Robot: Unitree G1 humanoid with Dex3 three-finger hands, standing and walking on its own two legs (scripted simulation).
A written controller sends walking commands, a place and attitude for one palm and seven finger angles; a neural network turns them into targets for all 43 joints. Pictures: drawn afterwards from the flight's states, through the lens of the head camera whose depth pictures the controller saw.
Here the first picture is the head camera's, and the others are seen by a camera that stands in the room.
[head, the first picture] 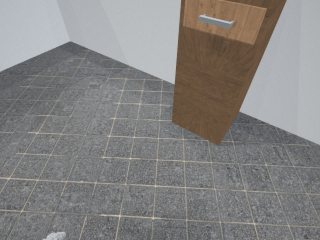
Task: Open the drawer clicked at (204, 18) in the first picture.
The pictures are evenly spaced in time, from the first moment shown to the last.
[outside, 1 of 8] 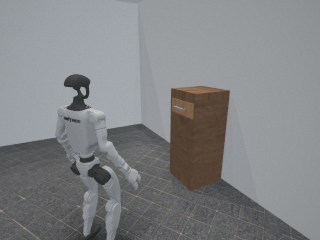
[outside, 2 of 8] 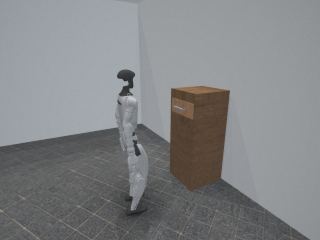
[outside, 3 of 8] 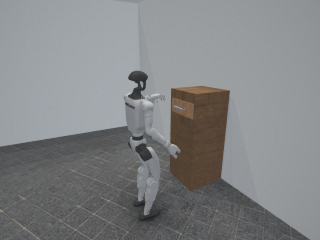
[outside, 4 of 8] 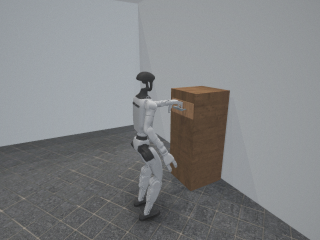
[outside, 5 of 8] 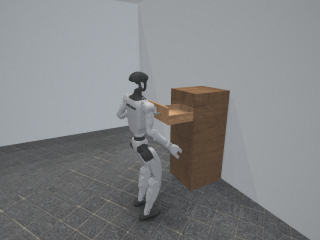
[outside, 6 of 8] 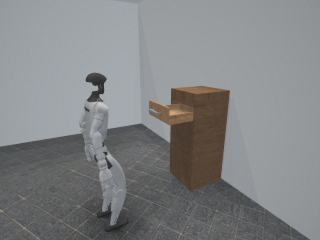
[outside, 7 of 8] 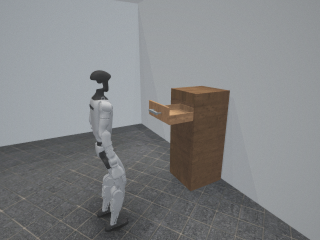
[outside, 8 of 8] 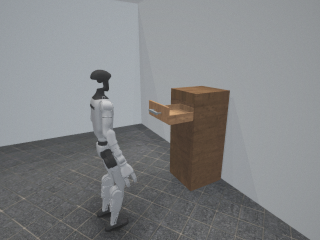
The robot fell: no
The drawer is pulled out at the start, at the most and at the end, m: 0.00 0.30 0.29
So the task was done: yes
